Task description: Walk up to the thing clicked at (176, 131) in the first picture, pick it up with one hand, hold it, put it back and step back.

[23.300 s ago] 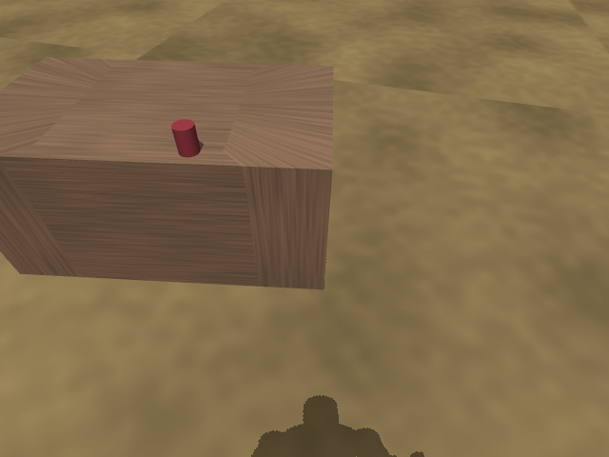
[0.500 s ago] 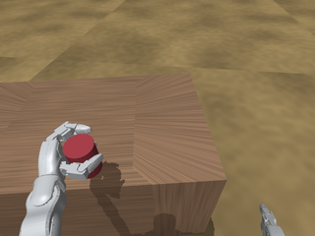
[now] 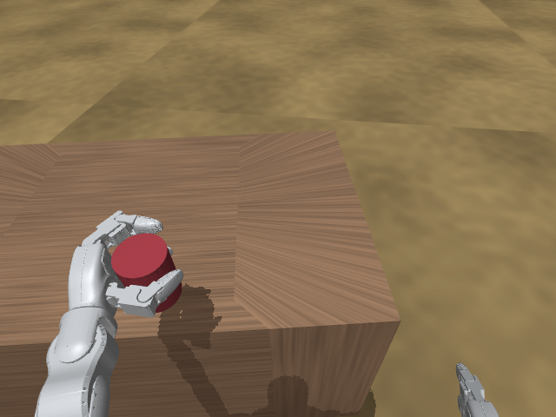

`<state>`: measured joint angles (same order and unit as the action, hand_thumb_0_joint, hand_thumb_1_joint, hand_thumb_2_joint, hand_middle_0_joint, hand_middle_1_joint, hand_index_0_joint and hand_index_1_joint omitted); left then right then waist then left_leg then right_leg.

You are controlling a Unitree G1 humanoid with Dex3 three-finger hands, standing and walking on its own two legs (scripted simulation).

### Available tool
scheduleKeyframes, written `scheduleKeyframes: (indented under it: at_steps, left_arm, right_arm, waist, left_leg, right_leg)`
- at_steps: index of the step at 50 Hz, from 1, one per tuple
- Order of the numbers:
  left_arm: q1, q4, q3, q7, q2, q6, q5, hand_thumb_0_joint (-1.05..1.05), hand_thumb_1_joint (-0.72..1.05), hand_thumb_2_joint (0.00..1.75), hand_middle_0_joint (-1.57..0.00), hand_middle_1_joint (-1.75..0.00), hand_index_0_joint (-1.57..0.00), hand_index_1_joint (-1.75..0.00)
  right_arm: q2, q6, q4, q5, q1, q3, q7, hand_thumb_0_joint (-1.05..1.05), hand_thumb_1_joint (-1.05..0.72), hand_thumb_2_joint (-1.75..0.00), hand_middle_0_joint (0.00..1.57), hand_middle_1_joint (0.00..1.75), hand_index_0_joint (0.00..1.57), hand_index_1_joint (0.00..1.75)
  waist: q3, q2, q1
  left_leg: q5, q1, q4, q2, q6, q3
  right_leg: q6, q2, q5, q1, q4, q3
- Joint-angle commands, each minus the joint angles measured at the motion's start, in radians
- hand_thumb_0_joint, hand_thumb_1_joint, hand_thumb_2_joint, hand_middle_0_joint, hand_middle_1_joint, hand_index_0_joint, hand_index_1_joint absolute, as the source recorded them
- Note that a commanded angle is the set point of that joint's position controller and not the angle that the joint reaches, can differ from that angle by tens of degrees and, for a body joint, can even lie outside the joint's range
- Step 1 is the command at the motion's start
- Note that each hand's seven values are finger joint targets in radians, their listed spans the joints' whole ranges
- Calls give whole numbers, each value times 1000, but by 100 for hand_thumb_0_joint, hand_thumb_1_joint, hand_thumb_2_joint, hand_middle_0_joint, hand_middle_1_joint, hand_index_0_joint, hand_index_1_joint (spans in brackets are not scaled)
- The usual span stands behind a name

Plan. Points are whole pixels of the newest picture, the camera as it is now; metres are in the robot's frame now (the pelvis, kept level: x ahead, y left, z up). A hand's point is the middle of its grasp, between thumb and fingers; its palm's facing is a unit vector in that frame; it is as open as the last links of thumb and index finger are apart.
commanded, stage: hold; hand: left
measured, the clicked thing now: (149, 274) +0.32 +0.17 +0.11
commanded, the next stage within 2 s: crouch in 0.24 s
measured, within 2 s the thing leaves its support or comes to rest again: neither
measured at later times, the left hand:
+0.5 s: hand (155, 258) +0.33 +0.17 +0.13, palm faces +0.11 -0.99 +0.01, open 9.3 cm
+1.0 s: hand (164, 264) +0.39 +0.19 +0.04, palm faces +0.12 -0.99 +0.02, open 9.3 cm
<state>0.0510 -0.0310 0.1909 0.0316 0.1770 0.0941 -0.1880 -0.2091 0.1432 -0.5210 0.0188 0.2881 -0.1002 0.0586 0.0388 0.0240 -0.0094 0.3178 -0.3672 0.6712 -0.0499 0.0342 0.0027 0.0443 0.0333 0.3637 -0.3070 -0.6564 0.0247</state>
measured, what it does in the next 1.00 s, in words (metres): stands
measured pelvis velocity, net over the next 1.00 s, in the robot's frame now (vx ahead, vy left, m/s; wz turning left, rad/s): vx -0.01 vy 0.00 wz -0.01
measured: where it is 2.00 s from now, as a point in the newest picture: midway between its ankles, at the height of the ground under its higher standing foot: outside the picture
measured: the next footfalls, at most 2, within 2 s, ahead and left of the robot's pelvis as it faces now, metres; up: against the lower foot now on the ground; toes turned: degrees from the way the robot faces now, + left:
none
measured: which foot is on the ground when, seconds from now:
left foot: down 0.00-1.00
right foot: down 0.00-1.00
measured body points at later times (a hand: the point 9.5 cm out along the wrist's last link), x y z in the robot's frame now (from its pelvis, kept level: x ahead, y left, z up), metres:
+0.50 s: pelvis +0.00 +0.00 +0.00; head +0.00 -0.01 +0.45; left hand +0.32 +0.22 +0.13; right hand +0.16 -0.26 -0.07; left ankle +0.02 +0.14 -0.72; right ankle -0.01 -0.15 -0.72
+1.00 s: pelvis -0.01 +0.00 -0.02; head +0.04 +0.01 +0.43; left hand +0.37 +0.24 +0.04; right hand +0.13 -0.27 -0.08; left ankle +0.02 +0.14 -0.72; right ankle -0.01 -0.15 -0.72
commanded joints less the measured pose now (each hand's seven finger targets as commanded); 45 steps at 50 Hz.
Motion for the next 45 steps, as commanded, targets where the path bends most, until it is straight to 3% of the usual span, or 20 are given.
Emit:
scheduleKeyframes:
  at_steps: [1,2,4,5,7,9,11,13,14,15,17,19,20,23,24,25,26,34,41,45]
  left_arm:
    - [255,-263,63,-1,145,-49,-8,0,21,126,-126,-144,-129,-144]
    - [259,-256,23,1,106,-45,-7,0,21,125,-126,-144,-130,-143]
    - [331,-296,82,-10,166,-58,-14,0,19,125,-126,-144,-129,-143]
    - [341,-280,64,-9,154,-63,-7,0,22,125,-125,-144,-129,-143]
    - [380,-296,65,-13,160,-68,-3,0,22,126,-124,-144,-127,-143]
    - [331,-197,15,-7,95,-61,-3,0,25,127,-125,-144,-128,-144]
    - [377,-232,41,-4,113,-68,-16,0,25,127,-126,-144,-129,-143]
    - [363,-194,8,6,97,-52,-10,0,22,126,-127,-145,-130,-144]
    - [354,-179,29,7,118,-53,-10,0,19,126,-127,-145,-129,-144]
    - [317,-140,-5,12,80,-45,-3,0,20,125,-126,-144,-129,-143]
    - [374,-208,64,3,166,-45,0,0,24,135,-129,-150,-132,-150]
    - [353,-210,54,-1,156,-34,7,0,27,129,-135,-147,-137,-147]
    - [319,-178,56,-3,139,-32,2,0,31,130,-135,-149,-137,-147]
    - [332,-115,66,3,121,-43,-13,0,29,131,-136,-150,-139,-148]
    - [363,-132,116,0,173,-54,-16,0,28,131,-135,-150,-138,-149]
    - [370,-113,105,-1,163,-61,-10,0,28,132,-135,-149,-138,-148]
    - [379,-88,62,3,126,-71,-3,0,29,132,-135,-150,-138,-149]
    - [610,122,73,30,198,-240,12,0,29,131,-132,-146,-134,-146]
    - [657,350,132,56,256,-359,-14,0,27,129,-132,-146,-135,-145]
    - [676,447,117,60,255,-406,-2,0,25,128,-133,-146,-135,-145]
  right_arm:
    - [-138,54,194,3,-105,-55,4,0,52,-6,5,5,5,5]
    - [-82,42,122,4,-62,-16,-3,0,52,-6,5,5,5,5]
    - [-183,51,194,3,-122,-92,8,0,52,-6,5,5,5,5]
    - [-135,47,137,2,-75,-60,6,0,52,-6,5,5,5,5]
    - [-154,47,176,2,-84,-74,12,0,52,-6,5,5,5,5]
    - [-92,43,109,6,-76,-32,11,0,52,-6,5,5,5,5]
    - [-104,56,170,6,-114,-32,12,0,52,-6,5,5,5,5]
    - [-81,45,104,7,-78,-16,7,0,52,-6,5,5,5,5]
    - [-118,47,121,5,-84,-43,8,0,52,-6,5,5,5,5]
    - [-95,51,130,4,-98,-17,4,0,53,-6,5,5,5,5]
    - [-145,51,182,5,-122,-52,4,0,54,-6,5,5,5,5]
    - [-140,44,184,5,-103,-53,2,0,56,-5,5,5,5,5]
    - [-86,39,130,7,-78,-15,-8,0,56,-4,5,5,5,5]
    - [-106,33,138,8,-123,-40,-12,0,56,-5,5,5,5,5]
    - [-137,40,180,4,-150,-55,-9,0,56,-5,5,5,5,5]
    - [-120,37,148,3,-114,-48,-12,0,56,-5,5,5,5,5]
    - [-55,30,114,5,-110,8,-18,0,56,-4,5,5,5,5]
    - [-154,35,59,-9,-116,-69,2,0,56,-5,5,5,5,5]
    - [-122,13,152,-7,-80,-29,-5,0,55,-5,5,5,5,5]
    - [-131,11,213,-11,-88,-33,-13,0,54,-5,5,5,5,5]
  waist:
    - [232,1,1]
    - [194,22,1]
    - [222,-27,-15]
    - [209,-5,-16]
    - [204,-22,-31]
    - [167,-23,-27]
    - [229,-30,-17]
    - [188,4,-12]
    - [171,-27,-19]
    - [168,-37,-10]
    - [209,-8,2]
    - [199,-17,1]
    - [152,-9,21]
    - [158,-61,7]
    - [183,-77,4]
    - [194,-63,-4]
    - [172,-30,-3]
    - [257,-8,-67]
    - [309,-14,-58]
    - [326,16,-50]
  left_leg:
    - [-240,153,-86,40,-32,-37]
    - [-230,141,-88,42,-32,-38]
    - [-243,157,-85,36,-34,-33]
    - [-240,161,-84,38,-33,-35]
    - [-228,170,-93,35,-33,-30]
    - [-218,156,-89,41,-35,-33]
    - [-240,182,-86,42,-37,-34]
    - [-239,168,-95,43,-34,-32]
    - [-227,165,-94,41,-35,-34]
    - [-225,163,-95,43,-36,-34]
    - [-230,174,-106,40,-31,-30]
    - [-232,175,-110,39,-30,-29]
    - [-219,142,-112,40,-29,-28]
    - [-194,126,-111,43,-36,-33]
    - [-207,133,-103,40,-38,-33]
    - [-234,141,-100,38,-37,-33]
    - [-231,133,-93,43,-36,-37]
    - [-174,113,-27,33,-40,-28]
    - [-164,35,22,28,-40,-18]
    - [-148,-7,46,24,-37,-17]
  right_leg:
    - [-25,-35,-279,17,98,-65]
    - [-26,-36,-271,-3,102,-65]
    - [-20,-36,-287,11,101,-64]
    - [-19,-35,-288,-2,102,-61]
    - [-19,-37,-273,-13,106,-64]
    - [-18,-31,-268,-38,109,-61]
    - [-15,-28,-291,3,108,-63]
    - [-22,-30,-285,-17,109,-69]
    - [-19,-30,-271,-28,113,-69]
    - [-20,-30,-266,-24,113,-71]
    - [-26,-33,-264,7,114,-74]
    - [-27,-35,-260,8,119,-76]
    - [-29,-34,-245,9,120,-78]
    - [-23,-32,-235,-2,133,-66]
    - [-19,-30,-250,13,128,-64]
    - [-21,-31,-280,13,117,-62]
    - [-20,-26,-280,-12,115,-57]
    - [-24,-22,-243,-131,43,-42]
    - [-30,-29,-227,-159,-5,-52]
    - [-37,-32,-204,-205,-39,-49]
